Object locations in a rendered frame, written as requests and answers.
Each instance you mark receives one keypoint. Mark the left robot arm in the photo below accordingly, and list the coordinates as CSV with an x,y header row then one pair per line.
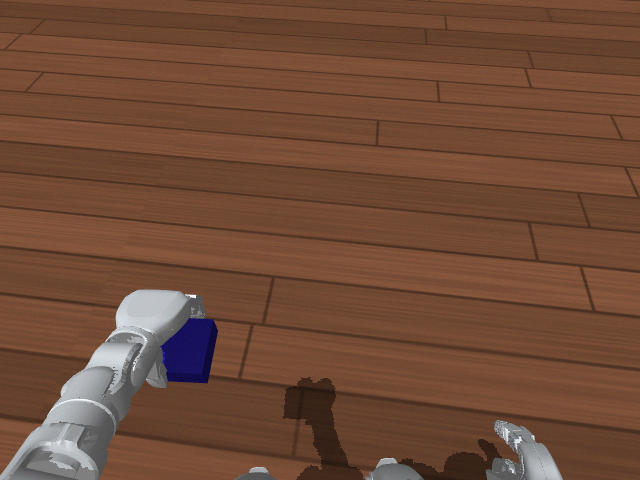
x,y
72,442

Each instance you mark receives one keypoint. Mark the left robot hand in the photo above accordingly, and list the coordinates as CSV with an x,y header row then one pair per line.
x,y
162,313

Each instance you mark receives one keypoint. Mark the small box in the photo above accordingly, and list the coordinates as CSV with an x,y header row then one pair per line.
x,y
188,354

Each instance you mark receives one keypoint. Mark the right robot hand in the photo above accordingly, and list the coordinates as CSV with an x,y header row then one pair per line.
x,y
536,462

